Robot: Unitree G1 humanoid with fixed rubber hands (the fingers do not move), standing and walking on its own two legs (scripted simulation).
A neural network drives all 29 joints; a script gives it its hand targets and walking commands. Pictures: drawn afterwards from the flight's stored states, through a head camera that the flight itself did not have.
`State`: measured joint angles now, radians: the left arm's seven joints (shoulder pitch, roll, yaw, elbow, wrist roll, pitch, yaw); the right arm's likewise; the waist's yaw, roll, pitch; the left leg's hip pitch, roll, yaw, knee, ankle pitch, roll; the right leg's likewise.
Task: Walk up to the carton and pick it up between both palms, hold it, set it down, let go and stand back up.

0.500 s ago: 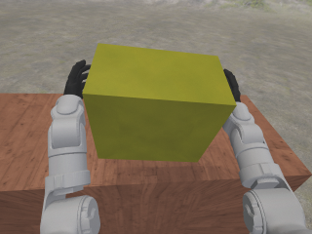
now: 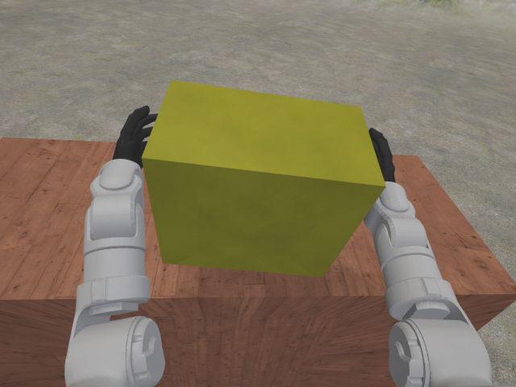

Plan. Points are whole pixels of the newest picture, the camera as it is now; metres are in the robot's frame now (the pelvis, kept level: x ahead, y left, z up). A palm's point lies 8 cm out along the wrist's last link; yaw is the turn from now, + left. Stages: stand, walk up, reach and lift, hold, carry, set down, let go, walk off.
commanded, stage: set down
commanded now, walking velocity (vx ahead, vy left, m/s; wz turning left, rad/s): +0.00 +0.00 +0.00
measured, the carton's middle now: (255, 189) +0.39 +0.00 +0.14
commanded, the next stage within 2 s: none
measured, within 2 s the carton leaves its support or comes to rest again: rests again in 1.62 s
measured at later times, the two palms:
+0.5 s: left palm (142, 178) +0.39 +0.17 +0.16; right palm (377, 192) +0.37 -0.20 +0.16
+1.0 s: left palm (151, 193) +0.40 +0.16 +0.13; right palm (374, 209) +0.37 -0.21 +0.12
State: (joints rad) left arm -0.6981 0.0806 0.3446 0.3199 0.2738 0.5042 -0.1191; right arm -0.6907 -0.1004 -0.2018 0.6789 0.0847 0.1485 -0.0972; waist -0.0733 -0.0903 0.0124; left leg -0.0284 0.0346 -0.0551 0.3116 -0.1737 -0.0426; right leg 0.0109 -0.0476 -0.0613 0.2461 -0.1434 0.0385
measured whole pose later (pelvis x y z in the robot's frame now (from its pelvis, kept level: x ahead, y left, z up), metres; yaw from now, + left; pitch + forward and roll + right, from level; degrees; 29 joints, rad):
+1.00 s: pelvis +0.01 +0.00 +0.00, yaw -1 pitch -1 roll -1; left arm -0.58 0.04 0.31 0.41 0.23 0.34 -0.08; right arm -0.57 -0.09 -0.24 0.66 -0.02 0.07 -0.06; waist -0.05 -0.04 0.01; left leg -0.10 0.04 -0.04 0.29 -0.17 -0.04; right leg -0.08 -0.04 -0.05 0.24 -0.13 0.04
